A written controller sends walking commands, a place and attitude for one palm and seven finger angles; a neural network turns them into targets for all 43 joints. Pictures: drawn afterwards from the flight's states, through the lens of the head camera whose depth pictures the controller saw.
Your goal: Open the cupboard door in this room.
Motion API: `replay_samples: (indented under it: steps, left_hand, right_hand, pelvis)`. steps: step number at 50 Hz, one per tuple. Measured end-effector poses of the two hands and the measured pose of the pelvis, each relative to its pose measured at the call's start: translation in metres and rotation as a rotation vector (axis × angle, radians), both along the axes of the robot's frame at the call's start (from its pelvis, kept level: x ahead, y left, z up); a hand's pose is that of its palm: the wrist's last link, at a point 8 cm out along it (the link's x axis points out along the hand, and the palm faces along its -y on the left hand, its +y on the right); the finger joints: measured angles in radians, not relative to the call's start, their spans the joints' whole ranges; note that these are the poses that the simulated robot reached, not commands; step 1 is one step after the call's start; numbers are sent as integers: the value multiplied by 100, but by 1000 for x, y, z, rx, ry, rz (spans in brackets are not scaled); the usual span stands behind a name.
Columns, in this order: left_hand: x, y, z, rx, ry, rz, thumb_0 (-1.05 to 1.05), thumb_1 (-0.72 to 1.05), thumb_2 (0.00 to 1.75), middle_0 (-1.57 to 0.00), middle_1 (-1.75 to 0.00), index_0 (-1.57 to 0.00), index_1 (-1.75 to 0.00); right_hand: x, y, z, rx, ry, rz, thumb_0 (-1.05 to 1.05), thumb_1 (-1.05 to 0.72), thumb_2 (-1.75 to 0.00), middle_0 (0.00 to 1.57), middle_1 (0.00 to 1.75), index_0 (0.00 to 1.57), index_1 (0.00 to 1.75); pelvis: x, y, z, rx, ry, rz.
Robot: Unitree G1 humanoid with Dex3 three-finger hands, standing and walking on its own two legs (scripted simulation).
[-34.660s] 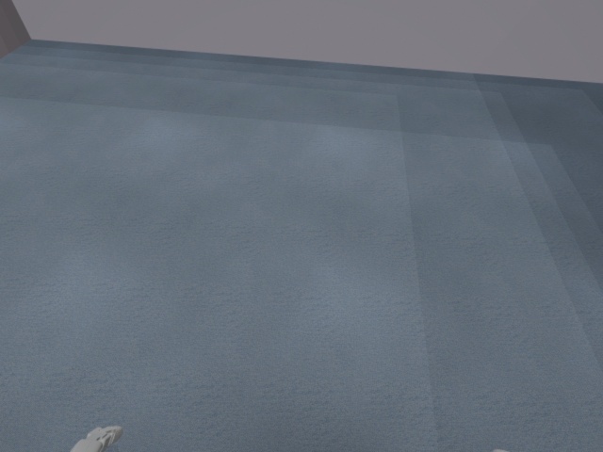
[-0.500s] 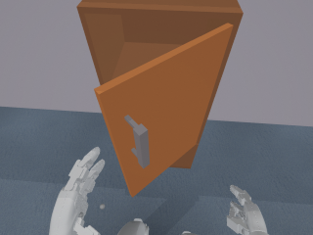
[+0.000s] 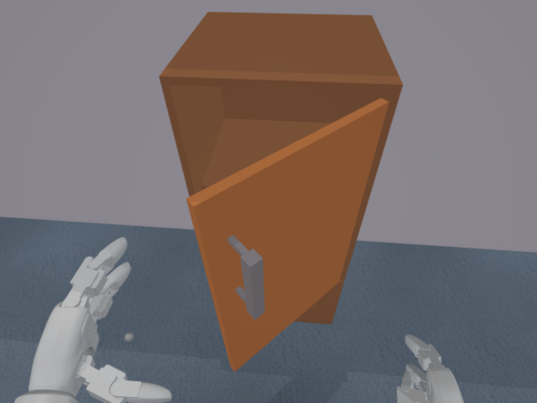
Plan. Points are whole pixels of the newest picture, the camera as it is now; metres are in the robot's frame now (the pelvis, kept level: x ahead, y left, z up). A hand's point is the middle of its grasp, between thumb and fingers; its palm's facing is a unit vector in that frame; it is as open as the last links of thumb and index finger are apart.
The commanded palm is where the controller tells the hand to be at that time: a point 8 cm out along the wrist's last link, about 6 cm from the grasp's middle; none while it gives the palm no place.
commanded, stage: draw the hand back to the body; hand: left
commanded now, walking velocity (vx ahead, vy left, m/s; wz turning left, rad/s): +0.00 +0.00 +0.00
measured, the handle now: (245, 278) +0.31 +0.07 +0.03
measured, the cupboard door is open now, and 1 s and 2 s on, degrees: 45 45 45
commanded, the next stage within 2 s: step back with the hand held close in 0.98 s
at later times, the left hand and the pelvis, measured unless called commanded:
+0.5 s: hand (40, 277) +0.21 +0.27 +0.18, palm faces +0.37 -0.84 -0.40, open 10.3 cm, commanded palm +0.16 +0.31 +0.20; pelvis +0.02 +0.02 +0.04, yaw +0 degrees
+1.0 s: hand (21, 273) +0.19 +0.26 +0.20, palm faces +0.42 -0.82 -0.39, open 7.4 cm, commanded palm +0.14 +0.31 +0.22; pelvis +0.01 +0.01 +0.04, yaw +0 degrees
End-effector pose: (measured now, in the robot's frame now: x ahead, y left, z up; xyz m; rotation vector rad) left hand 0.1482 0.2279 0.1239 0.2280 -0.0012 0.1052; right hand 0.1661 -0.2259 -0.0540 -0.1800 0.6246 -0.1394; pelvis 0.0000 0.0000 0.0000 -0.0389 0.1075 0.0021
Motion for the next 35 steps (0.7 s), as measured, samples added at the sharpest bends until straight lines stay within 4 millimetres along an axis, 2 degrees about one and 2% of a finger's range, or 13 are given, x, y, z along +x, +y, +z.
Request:
replay_samples:
  steps: [9,19,29,35]
  left_hand:
    - [-4,30,11,96,90,161,-1,-13,46,-17,-30,-17,-30]
    - [15,59,59,179,-47,228,-1,21,61,-19,-30,-18,-30]
    - [18,86,83,229,-103,297,0,56,76,-20,-30,-20,-31]
    - [16,92,100,247,-169,327,1,75,84,-21,-30,-20,-30]
  right_hand:
    - [15,21,11,-5,31,37,2,-90,-89,20,30,20,30]
    - [35,40,22,15,6,87,2,-90,-89,20,30,20,30]
    - [35,35,27,-2,34,93,1,-90,-89,20,30,20,30]
    - [29,27,27,-9,49,85,1,-90,-89,20,30,20,30]
  pelvis:
    - [9,10,19,6,-50,6]
    - [20,20,33,14,-98,3]
    - [21,21,40,18,-132,-4]
    - [18,20,43,20,-145,-5]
